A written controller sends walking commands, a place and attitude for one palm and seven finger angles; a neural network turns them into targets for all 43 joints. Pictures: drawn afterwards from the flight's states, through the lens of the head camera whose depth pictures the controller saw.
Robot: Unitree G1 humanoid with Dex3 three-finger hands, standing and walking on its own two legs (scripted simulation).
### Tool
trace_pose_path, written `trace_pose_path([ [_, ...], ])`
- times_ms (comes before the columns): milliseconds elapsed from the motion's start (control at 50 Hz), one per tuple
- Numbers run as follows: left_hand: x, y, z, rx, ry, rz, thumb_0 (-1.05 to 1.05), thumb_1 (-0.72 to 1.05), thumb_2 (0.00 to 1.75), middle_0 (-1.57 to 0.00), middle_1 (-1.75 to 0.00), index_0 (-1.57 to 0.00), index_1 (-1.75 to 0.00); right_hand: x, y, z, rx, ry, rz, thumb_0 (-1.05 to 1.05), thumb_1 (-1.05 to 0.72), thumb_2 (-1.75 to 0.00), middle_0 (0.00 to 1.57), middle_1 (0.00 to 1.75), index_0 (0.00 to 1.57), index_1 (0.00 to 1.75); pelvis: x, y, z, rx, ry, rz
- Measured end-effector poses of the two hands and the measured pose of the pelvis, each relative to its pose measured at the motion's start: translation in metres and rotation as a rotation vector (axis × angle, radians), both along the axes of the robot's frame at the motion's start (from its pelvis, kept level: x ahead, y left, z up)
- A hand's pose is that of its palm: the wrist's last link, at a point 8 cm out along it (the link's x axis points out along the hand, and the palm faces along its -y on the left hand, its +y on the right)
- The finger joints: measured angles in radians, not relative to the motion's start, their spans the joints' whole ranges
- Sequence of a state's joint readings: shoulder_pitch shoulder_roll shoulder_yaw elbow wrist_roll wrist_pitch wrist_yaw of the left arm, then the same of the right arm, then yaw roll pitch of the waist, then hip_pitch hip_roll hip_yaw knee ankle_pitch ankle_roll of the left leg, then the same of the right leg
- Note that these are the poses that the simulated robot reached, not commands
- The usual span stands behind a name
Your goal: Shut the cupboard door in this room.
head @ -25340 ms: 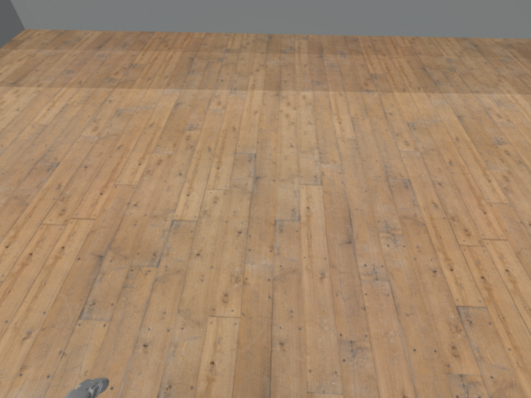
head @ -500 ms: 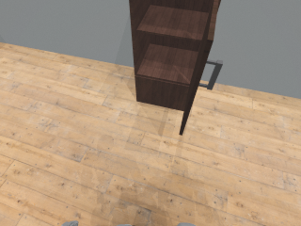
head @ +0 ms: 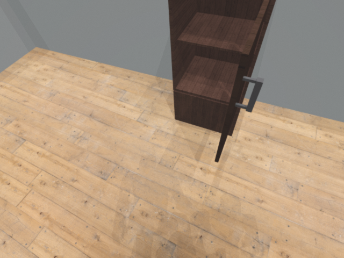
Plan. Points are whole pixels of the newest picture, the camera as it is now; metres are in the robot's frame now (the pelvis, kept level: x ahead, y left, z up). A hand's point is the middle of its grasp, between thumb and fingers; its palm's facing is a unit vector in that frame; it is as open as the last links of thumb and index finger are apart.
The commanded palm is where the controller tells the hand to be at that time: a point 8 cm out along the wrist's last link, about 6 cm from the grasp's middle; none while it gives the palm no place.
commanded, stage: turn or walk to find it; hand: left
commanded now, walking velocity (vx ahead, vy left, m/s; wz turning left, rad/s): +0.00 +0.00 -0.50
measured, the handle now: (247, 94) +0.61 -0.18 -0.02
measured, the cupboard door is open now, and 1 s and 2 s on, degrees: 89 89 89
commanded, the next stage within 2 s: stand and wait in 0.16 s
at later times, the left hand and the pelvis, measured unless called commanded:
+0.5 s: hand out of the picture +0.08 +0.18 -0.18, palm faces -0.14 -0.95 -0.28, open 7.3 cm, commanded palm none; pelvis -0.01 -0.01 -0.02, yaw -8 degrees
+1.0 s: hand out of the picture +0.02 +0.17 -0.18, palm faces -0.13 -0.97 -0.20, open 7.3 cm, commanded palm none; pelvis +0.00 -0.01 +0.00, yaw -9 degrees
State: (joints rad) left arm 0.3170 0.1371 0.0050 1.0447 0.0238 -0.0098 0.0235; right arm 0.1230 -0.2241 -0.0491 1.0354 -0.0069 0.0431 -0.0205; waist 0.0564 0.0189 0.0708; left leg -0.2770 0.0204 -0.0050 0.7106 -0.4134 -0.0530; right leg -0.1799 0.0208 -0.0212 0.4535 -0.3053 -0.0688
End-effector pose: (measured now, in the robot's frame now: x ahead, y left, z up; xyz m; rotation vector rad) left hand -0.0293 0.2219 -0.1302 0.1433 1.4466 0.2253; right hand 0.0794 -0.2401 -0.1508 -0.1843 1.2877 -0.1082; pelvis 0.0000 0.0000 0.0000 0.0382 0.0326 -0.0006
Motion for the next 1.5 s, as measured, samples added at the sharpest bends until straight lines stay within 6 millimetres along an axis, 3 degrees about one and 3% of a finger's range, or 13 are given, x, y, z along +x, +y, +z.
trace_pose_path([
  [100,-0.033,0.006,-0.014,-0.046,0.113,0.025,0.0,0.9,0.9,-0.21,-0.3,-0.21,-0.3,0.018,0.015,0.009,-0.028,-0.073,-0.008,0.01,-0.91,-0.9,0.2,0.3,0.19,0.3,-0.003,0.01,-0.005,-0.029,0.002,-0.041],
  [180,-0.03,0.021,-0.026,-0.058,0.133,0.002,0.01,0.91,0.9,-0.21,-0.3,-0.21,-0.3,0.017,0.024,0.018,-0.048,-0.126,-0.028,0.0,-0.9,-0.9,0.2,0.3,0.2,0.3,-0.007,0.015,-0.008,-0.026,-0.018,-0.076],
  [280,0.011,0.037,-0.026,-0.028,0.043,-0.061,0.01,0.91,0.9,-0.2,-0.3,-0.2,-0.3,-0.009,0.025,0.019,-0.048,-0.113,-0.075,0.0,-0.9,-0.9,0.2,0.3,0.2,0.3,-0.012,0.015,-0.006,-0.039,-0.039,-0.11],
  [360,0.053,0.037,-0.02,0.002,-0.054,-0.133,0.01,0.91,0.9,-0.2,-0.3,-0.2,-0.3,-0.037,0.016,0.012,-0.031,-0.079,-0.133,0.0,-0.91,-0.9,0.2,0.3,0.2,0.3,-0.014,0.009,-0.007,-0.041,-0.048,-0.136],
  [480,0.107,0.013,-0.014,0.042,-0.182,-0.247,0.0,0.91,0.9,-0.2,-0.3,-0.2,-0.3,-0.086,-0.012,-0.011,-0.008,-0.004,-0.233,0.0,-0.91,-0.9,0.2,0.3,0.2,0.3,-0.014,-0.011,-0.017,-0.039,-0.057,-0.157],
  [620,0.127,-0.015,-0.008,-0.005,-0.244,-0.283,0.0,0.91,0.9,-0.2,-0.3,-0.2,-0.3,-0.135,-0.018,-0.004,-0.017,0.114,-0.264,0.0,-0.91,-0.9,0.2,0.3,0.19,0.3,-0.017,-0.017,-0.009,-0.047,-0.053,-0.142],
  [720,0.123,-0.025,-0.019,-0.061,-0.224,-0.267,0.0,0.91,0.9,-0.2,-0.3,-0.2,-0.3,-0.16,-0.002,0.005,-0.018,0.163,-0.27,0.0,-0.91,-0.9,0.2,0.3,0.19,0.3,-0.016,-0.016,-0.007,-0.05,-0.057,-0.145],
  [800,0.111,-0.024,-0.018,-0.066,-0.198,-0.236,0.0,0.93,0.9,-0.21,-0.3,-0.21,-0.3,-0.166,0.013,0.01,0.01,0.193,-0.265,0.0,-0.91,-0.9,0.2,0.3,0.19,0.3,-0.013,-0.016,-0.002,-0.047,-0.049,-0.143],
  [1000,0.052,-0.008,-0.015,-0.033,-0.027,-0.203,0.0,0.92,0.9,-0.2,-0.3,-0.2,-0.3,-0.139,0.036,0.003,0.072,0.151,-0.255,0.0,-0.9,-0.9,0.2,0.3,0.2,0.3,-0.005,-0.012,0.001,-0.046,-0.046,-0.152],
  [1160,0.022,-0.014,-0.017,-0.059,0.051,-0.175,0.0,0.91,0.9,-0.2,-0.3,-0.2,-0.3,-0.126,0.028,0.004,0.045,0.139,-0.244,0.02,-0.92,-0.9,0.2,0.3,0.2,0.3,0.002,-0.009,0.001,-0.045,-0.046,-0.154],
  [1280,0.022,-0.023,-0.021,-0.09,0.054,-0.174,0.0,0.91,0.9,-0.2,-0.3,-0.2,-0.3,-0.119,0.023,0.008,0.018,0.124,-0.241,0.01,-0.91,-0.9,0.2,0.3,0.2,0.3,0.005,-0.008,0.001,-0.047,-0.046,-0.154],
  [1500,0.05,-0.019,-0.024,-0.089,0.0,-0.197,0.0,0.91,0.9,-0.2,-0.3,-0.2,-0.3,-0.117,0.027,0.007,0.009,0.123,-0.257,0.01,-0.91,-0.9,0.2,0.3,0.2,0.3,0.008,-0.003,-0.001,-0.049,-0.047,-0.167],
])
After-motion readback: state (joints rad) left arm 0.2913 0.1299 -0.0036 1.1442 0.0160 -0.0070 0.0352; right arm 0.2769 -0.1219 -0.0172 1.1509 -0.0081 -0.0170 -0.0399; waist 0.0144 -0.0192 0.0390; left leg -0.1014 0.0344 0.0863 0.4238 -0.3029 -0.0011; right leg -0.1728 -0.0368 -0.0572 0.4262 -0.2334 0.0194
